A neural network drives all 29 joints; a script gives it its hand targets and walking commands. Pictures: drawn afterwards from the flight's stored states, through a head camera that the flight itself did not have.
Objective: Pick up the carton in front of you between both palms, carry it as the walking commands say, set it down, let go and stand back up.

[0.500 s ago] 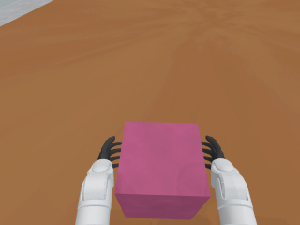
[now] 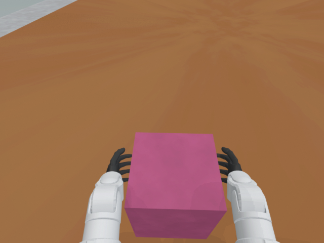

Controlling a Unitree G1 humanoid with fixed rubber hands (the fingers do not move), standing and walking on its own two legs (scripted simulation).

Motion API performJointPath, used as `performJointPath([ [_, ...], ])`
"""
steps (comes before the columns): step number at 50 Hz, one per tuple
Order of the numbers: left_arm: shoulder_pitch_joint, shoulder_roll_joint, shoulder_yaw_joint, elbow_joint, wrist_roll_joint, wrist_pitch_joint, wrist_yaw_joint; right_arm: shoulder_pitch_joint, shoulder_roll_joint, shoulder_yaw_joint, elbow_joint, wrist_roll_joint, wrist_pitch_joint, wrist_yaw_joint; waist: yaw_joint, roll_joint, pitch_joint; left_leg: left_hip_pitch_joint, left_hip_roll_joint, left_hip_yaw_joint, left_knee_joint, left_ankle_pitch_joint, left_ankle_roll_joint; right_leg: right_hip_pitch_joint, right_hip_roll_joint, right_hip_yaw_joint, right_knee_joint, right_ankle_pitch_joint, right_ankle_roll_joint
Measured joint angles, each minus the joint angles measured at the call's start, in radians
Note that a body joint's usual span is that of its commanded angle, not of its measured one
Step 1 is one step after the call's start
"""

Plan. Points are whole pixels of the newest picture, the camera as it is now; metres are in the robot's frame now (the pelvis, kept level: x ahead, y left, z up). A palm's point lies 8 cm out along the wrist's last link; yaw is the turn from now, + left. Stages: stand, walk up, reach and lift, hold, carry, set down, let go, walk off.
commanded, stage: carry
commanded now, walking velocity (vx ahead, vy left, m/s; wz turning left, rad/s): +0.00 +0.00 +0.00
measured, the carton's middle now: (172, 188) +0.31 +0.00 -0.04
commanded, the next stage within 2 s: hold in 0.92 s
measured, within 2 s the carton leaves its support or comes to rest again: neither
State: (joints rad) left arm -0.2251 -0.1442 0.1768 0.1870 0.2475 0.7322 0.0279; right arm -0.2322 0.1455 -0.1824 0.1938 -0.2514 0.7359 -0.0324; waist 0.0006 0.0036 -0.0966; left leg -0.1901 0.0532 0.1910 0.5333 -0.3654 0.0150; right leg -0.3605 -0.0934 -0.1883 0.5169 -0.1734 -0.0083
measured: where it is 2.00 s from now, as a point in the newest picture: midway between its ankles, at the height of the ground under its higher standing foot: outside the picture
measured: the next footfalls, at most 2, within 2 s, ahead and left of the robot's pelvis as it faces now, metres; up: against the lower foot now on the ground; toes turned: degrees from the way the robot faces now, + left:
none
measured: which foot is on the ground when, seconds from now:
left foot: down 0.00-1.00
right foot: down 0.00-1.00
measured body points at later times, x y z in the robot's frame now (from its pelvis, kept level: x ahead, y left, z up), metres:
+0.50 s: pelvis -0.01 +0.01 +0.00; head -0.03 +0.01 +0.45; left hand +0.29 +0.16 +0.03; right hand +0.29 -0.14 +0.03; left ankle -0.05 +0.09 -0.73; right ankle +0.06 -0.12 -0.73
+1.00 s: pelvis -0.02 +0.02 +0.01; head -0.03 +0.01 +0.45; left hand +0.28 +0.17 +0.03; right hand +0.28 -0.13 +0.03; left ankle -0.05 +0.10 -0.73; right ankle +0.06 -0.13 -0.73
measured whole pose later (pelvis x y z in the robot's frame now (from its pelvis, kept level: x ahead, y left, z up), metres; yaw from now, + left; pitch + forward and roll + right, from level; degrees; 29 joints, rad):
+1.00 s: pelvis -0.02 +0.02 +0.01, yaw +4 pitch -3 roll -1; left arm -0.23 -0.15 0.16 0.20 0.26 0.69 0.01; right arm -0.20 0.14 -0.18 0.13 -0.26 0.73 -0.03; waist -0.02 0.02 0.02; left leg -0.13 0.01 0.11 0.49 -0.32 0.05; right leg -0.25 -0.05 -0.02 0.43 -0.12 0.01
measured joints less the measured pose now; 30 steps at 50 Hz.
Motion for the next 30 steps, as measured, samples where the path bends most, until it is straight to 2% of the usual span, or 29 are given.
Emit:
performJointPath([
  [30,0.000,0.000,-0.003,-0.009,0.000,0.004,0.000,0.001,0.000,0.002,-0.011,0.003,0.004,-0.002,0.001,0.000,0.010,-0.033,-0.012,0.007,0.024,0.009,0.020,-0.021,-0.015,0.008,-0.007,0.032,0.013],
])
